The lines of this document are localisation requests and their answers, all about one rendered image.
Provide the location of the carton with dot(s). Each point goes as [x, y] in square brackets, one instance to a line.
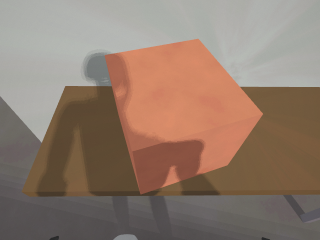
[181, 113]

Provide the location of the table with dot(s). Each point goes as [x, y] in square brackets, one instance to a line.
[84, 151]

